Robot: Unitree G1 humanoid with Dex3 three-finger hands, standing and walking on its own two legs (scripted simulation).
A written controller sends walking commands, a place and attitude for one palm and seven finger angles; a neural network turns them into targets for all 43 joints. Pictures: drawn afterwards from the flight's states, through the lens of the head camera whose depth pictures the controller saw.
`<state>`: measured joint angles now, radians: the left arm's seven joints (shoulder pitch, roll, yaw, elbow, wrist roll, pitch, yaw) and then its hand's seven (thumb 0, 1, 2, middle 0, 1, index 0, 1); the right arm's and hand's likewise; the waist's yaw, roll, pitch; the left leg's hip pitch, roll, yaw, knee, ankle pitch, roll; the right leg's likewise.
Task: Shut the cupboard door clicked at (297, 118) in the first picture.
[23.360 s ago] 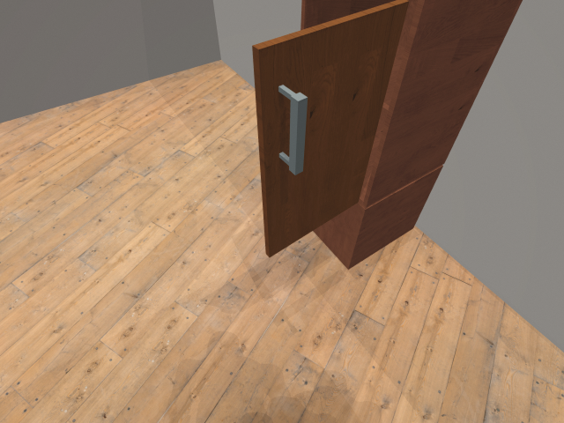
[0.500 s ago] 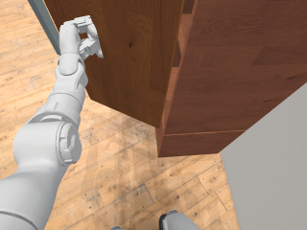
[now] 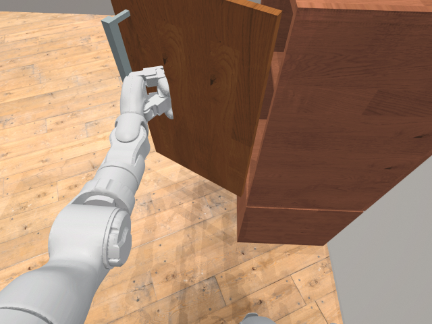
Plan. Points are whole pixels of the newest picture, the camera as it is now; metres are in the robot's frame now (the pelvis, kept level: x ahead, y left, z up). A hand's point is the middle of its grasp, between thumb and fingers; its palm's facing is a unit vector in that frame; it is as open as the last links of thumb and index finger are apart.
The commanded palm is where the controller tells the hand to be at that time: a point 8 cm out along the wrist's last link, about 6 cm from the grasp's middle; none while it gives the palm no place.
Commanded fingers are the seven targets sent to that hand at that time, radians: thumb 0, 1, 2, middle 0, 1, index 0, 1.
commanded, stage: draw the hand back to the body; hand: left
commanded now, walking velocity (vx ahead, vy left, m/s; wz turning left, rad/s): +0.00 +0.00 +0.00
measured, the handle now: (127, 53) +0.67 +0.15 +0.11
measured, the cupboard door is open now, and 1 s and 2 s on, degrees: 61 61 61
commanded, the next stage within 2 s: step back with the hand held close in 1.56 s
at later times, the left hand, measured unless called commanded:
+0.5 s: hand (99, 153) +0.36 +0.15 +0.15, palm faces -0.04 -1.00 -0.02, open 3.1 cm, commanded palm +0.32 +0.20 +0.16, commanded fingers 0.00 0.90 0.90 -1.11 -1.29 -1.11 -1.29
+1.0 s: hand out of the picture +0.24 +0.25 +0.17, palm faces +0.35 -0.89 -0.30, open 4.7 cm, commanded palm +0.19 +0.29 +0.19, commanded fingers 0.00 0.90 0.90 -0.42 -0.54 -0.42 -0.54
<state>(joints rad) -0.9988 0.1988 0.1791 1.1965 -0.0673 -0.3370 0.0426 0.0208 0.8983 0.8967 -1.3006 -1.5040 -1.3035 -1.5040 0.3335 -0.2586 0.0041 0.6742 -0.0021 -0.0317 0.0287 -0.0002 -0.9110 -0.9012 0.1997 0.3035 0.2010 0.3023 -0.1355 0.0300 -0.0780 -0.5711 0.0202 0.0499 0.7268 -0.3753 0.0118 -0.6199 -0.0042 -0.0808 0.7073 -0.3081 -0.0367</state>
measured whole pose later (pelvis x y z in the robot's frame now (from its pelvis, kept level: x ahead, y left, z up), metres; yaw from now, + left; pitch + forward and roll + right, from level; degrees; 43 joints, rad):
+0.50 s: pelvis -0.01 +0.01 +0.02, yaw -1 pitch +1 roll +0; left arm -0.36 0.22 0.15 0.47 -0.21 -0.13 -0.16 0.02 0.90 0.90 -1.28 -1.48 -1.28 -1.48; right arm 0.28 -0.28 0.01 0.63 0.07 -0.05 -0.05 0.01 -0.91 -0.90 0.20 0.30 0.20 0.30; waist -0.01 0.05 -0.06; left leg -0.27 0.01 0.07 0.56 -0.31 0.02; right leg -0.33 0.00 -0.06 0.55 -0.25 -0.03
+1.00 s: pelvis +0.01 +0.02 +0.03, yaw +1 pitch -5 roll -1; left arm 0.25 0.30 0.20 -0.20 -0.07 -0.05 0.07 0.02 0.89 0.90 -0.69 -0.83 -0.69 -0.83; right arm 0.20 -0.22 0.05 0.61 0.01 0.00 -0.05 0.01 -0.91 -0.90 0.20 0.30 0.20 0.30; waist 0.06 0.08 0.01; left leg -0.04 -0.02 0.05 0.39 -0.26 0.04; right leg -0.09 -0.02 -0.08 0.37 -0.20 0.00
